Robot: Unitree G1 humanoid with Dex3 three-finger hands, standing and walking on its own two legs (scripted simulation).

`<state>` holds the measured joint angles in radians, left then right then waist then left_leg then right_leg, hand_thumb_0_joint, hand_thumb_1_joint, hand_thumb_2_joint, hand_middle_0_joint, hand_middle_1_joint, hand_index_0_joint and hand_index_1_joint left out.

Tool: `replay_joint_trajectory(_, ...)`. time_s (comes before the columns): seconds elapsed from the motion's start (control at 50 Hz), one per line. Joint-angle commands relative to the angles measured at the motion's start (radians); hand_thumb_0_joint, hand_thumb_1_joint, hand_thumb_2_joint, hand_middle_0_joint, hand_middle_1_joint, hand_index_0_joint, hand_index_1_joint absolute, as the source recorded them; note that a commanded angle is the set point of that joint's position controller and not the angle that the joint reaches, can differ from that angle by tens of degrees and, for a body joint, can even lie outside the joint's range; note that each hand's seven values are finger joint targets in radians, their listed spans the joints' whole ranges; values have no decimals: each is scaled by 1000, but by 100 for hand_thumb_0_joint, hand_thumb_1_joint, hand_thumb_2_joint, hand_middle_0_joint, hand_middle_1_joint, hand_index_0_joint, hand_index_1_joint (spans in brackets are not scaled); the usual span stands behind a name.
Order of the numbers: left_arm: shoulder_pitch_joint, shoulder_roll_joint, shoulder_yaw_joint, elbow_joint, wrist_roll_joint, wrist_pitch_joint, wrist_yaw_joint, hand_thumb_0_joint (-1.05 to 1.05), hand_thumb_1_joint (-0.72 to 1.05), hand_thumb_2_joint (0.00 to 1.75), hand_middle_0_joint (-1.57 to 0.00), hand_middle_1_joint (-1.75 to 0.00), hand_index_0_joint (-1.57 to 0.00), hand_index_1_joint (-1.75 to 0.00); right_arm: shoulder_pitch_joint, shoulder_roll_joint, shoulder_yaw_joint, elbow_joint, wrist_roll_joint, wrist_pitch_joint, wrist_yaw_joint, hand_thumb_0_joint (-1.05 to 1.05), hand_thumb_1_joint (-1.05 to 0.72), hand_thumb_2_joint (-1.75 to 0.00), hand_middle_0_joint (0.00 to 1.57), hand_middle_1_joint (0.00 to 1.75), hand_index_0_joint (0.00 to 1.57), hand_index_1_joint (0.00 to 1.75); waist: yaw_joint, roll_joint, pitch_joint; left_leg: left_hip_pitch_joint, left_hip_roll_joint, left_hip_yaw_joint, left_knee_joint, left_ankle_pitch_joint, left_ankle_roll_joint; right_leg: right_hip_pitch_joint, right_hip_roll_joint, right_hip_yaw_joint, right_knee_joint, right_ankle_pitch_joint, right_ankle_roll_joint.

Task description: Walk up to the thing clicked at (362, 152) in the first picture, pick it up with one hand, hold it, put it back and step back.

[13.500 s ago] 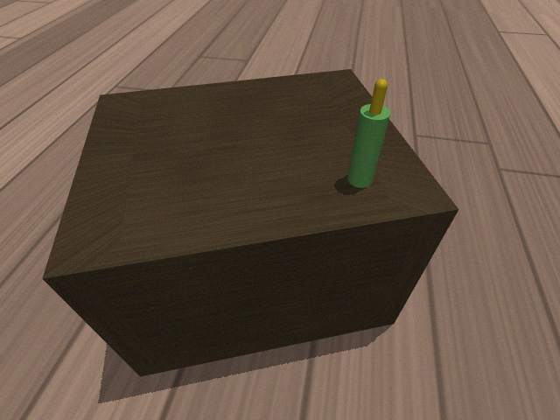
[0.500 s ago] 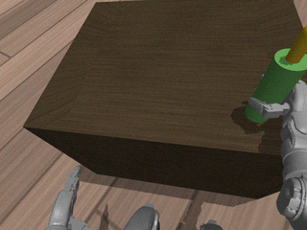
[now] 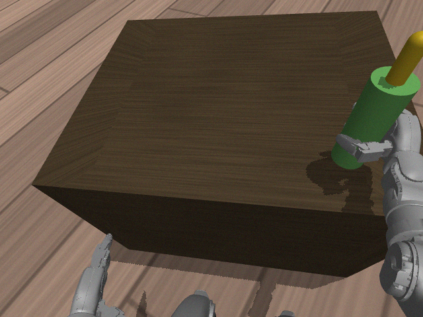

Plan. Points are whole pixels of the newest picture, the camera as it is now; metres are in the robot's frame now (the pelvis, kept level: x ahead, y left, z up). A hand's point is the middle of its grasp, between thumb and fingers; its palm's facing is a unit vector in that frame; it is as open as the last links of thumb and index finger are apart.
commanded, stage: lift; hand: right
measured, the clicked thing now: (375, 110) +0.48 -0.20 +0.11
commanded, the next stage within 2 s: hold in 1.58 s
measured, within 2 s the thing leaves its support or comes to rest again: neither
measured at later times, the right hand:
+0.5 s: hand (365, 125) +0.47 -0.19 +0.09, palm faces +0.12 +0.99 -0.01, open 9.4 cm
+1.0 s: hand (380, 128) +0.40 -0.17 +0.16, palm faces +0.14 +0.99 -0.01, open 9.4 cm
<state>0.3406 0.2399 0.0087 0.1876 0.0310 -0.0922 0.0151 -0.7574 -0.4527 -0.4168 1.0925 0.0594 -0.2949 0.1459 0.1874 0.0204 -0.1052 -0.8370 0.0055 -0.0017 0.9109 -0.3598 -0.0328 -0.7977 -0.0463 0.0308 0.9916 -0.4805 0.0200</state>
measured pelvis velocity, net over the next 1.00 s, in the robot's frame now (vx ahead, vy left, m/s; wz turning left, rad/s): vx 0.02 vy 0.01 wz -0.01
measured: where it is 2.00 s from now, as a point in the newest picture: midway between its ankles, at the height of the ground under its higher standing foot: outside the picture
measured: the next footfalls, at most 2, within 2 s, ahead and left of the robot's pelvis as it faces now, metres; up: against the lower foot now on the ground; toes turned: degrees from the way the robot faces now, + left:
none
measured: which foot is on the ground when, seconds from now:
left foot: down 0.00-1.00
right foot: down 0.00-1.00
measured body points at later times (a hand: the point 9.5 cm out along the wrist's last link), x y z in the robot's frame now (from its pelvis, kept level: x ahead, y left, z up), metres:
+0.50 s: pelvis +0.01 +0.00 +0.02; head +0.08 -0.02 +0.46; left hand +0.16 +0.26 -0.01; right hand +0.45 -0.24 +0.09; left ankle +0.04 +0.14 -0.68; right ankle +0.00 -0.13 -0.68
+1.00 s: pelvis +0.02 +0.01 +0.04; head +0.03 +0.02 +0.49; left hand +0.18 +0.26 -0.01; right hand +0.38 -0.22 +0.17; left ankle +0.04 +0.14 -0.68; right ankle +0.00 -0.13 -0.68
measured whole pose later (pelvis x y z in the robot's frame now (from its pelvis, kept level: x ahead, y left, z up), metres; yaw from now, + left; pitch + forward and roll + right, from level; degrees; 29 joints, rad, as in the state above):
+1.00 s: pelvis +0.02 +0.01 +0.04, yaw +0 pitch +4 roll +0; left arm 0.34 0.22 0.06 0.36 -0.02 -0.11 0.08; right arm -0.36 -0.24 -0.24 0.37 0.17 0.06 0.03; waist 0.04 -0.03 -0.06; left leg -0.43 0.02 -0.01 0.67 -0.30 -0.03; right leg -0.36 -0.03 0.01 0.68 -0.38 0.03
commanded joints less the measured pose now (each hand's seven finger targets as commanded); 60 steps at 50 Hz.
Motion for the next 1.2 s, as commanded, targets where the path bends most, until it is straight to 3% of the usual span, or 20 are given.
replay_joint_trajectory(0.0, 39, 151, 103, -154, -4, -63, 23, 0, -53, 4, -5, -5, -5, -5, -658, -269, -7, -398, 43, -125, 2, 0, -18, -130, 121, 139, 125, 139, -6, -258, -562, 250, -31, 32, -65, 320, 48, 367, 31, -6, -127, 464, -6)
replay_joint_trajectory(0.04, 60, 127, 87, -88, -12, -60, 14, 0, -54, 5, -5, -5, -5, -5, -415, -165, 2, -119, 53, -87, 8, 0, -22, -132, 119, 140, 124, 140, -4, -131, -383, 210, -37, 46, -87, 271, 42, 265, 33, -2, -147, 414, -13)
replay_joint_trajectory(0.08, -85, 206, 136, -247, -7, -76, 30, 0, -54, 4, -5, -5, -5, -5, -815, -418, -81, -589, 46, -148, -18, 0, -22, -132, 121, 140, 126, 140, -31, -252, -674, 299, -25, 22, -81, 318, 43, 393, 30, -7, -138, 429, -10)
replay_joint_trajectory(0.16, 83, 121, 93, -80, -19, -68, 16, 0, -54, 5, -5, -6, -5, -5, -350, -140, 11, -136, 62, -65, -8, 0, -15, -131, 125, 142, 129, 142, -21, -115, -368, 254, -37, 44, -113, 284, 39, 275, 39, -10, -167, 391, -18)
replay_joint_trajectory(0.2, -123, 229, 168, -278, -14, -84, 33, 0, -53, 4, -5, -5, -5, -5, -808, -417, -82, -680, 50, -135, -39, 0, -15, -131, 126, 142, 130, 142, -51, -244, -740, 360, -24, 19, -94, 365, 40, 434, 34, -13, -148, 465, -13)
replay_joint_trajectory(0.22, -72, 185, 138, -239, -9, -84, 34, 0, -53, 5, -5, -5, -5, -5, -721, -342, -34, -592, 39, -116, -41, 0, -15, -132, 127, 144, 132, 144, -51, -274, -726, 361, -28, 26, -89, 379, 42, 468, 35, -16, -142, 496, -9)
replay_joint_trajectory(0.28, 70, 76, 54, -31, -25, -69, 17, 0, -54, 5, -5, -5, -5, -5, -291, -47, 56, -159, 76, -40, -21, 0, -18, -130, 126, 142, 130, 142, -33, -80, -314, 268, -39, 53, -136, 287, 39, 282, 35, -9, -194, 396, -15)
replay_joint_trajectory(0.32, -189, 233, 157, -326, -21, -91, 42, 0, -54, 4, -4, -5, -5, -4, -762, -410, -91, -747, 60, -116, -57, 0, -19, -132, 129, 144, 133, 144, -67, -224, -788, 422, -23, 24, -117, 399, 40, 488, 29, -12, -179, 521, -6)
replay_joint_trajectory(0.36, 128, 103, 101, -25, -11, -63, 32, 0, -54, 5, -4, -5, -4, -5, -566, -182, 58, -663, 66, -74, -47, 0, -17, -134, 131, 147, 136, 147, -61, -321, -551, 349, -29, 30, -127, 387, 50, 482, 34, -23, -186, 574, 5)
replay_joint_trajectory(0.4, 68, 48, 36, 9, -37, -64, 20, 0, -55, 6, -4, -5, -4, -5, -198, 8, 97, -245, 90, 0, -35, 0, -22, -129, 128, 142, 131, 142, -60, -96, -283, 326, -36, 46, -160, 340, 43, 323, 35, -20, -227, 486, -8)
replay_joint_trajectory(0.44, -207, 263, 194, -260, -30, -87, 52, 0, -54, 5, -4, -5, -5, -4, -729, -390, -76, -926, 80, -80, -75, 0, -22, -132, 130, 144, 134, 144, -96, -225, -768, 507, -12, 13, -144, 453, 44, 507, 37, -29, -217, 532, -9)
replay_joint_trajectory(0.46, -49, 189, 151, -126, -21, -78, 50, 0, -54, 5, -4, -5, -4, -4, -477, -298, -34, -721, 66, -36, -76, 0, -17, -134, 131, 147, 136, 147, -108, -236, -671, 471, -25, 34, -138, 450, 44, 526, 37, -27, -211, 588, -4)
replay_joint_trajectory(0.48, 105, 134, 129, -16, -24, -65, 44, 0, -54, 5, -4, -5, -4, -5, -454, -143, 69, -787, 89, -15, -70, 0, -16, -132, 130, 146, 135, 146, -82, -257, -513, 411, -30, 37, -161, 407, 47, 511, 33, -27, -232, 575, 1)
replay_joint_trajectory(0.5, 74, 120, 123, -65, -35, -72, 38, 0, -53, 5, -4, -5, -4, -5, -302, -10, 123, -643, 102, 20, -65, 0, -13, -131, 127, 144, 132, 144, -71, -192, -424, 413, -26, 36, -179, 393, 45, 474, 38, -31, -253, 534, -1)
replay_joint_trajectory(0.52, 62, 91, 90, -12, -45, -69, 39, 0, -54, 5, -4, -5, -4, -5, -249, -8, 97, -601, 117, 34, -73, 0, -20, -127, 126, 139, 130, 139, -84, -104, -350, 435, -27, 41, -198, 392, 42, 415, 40, -32, -270, 496, -9)
replay_joint_trajectory(0.56, -179, 252, 202, -180, -43, -86, 68, 0, -55, 5, -4, -4, -4, -4, -456, -242, -17, -861, 103, 17, -104, 0, -22, -128, 128, 141, 132, 141, -107, -100, -581, 525, -17, 32, -197, 426, 39, 493, 37, -32, -279, 487, -15)
replay_joint_trajectory(0.62, 23, 80, 94, -44, -50, -76, 57, 0, -54, 5, -4, -4, -4, -4, -317, -19, 120, -878, 121, 56, -98, 0, -13, -129, 128, 143, 132, 143, -104, -130, -422, 500, -17, 36, -213, 451, 41, 514, 37, -38, -296, 551, -4)
replay_joint_trajectory(0.7, -49, 91, 83, -46, -52, -71, 64, 0, -54, 5, -4, -4, -4, -4, -308, -86, 83, -941, 118, 95, -100, 0, -16, -131, 131, 146, 136, 146, -140, -113, -429, 572, -4, 28, -234, 478, 37, 510, 46, -48, -321, 531, -12)
replay_joint_trajectory(0.88, -60, 132, 140, 0, -58, -73, 79, 0, -53, 4, -4, -4, -4, -4, -167, -27, 100, -1065, 151, 206, -111, 0, -16, -132, 131, 146, 135, 146, -139, -62, -340, 583, 0, 34, -290, 434, 27, 564, 46, -50, -375, 473, -20)
replay_joint_trajectory(1.18, -113, 93, 108, 92, -52, -106, 96, 0, -54, 4, -3, -4, -4, -4, -43, 19, 129, -1228, 166, 326, -126, 0, -14, -129, 128, 143, 132, 143, -162, -73, -228, 593, 2, 41, -366, 285, 22, 582, 44, -43, -450, 326, -24)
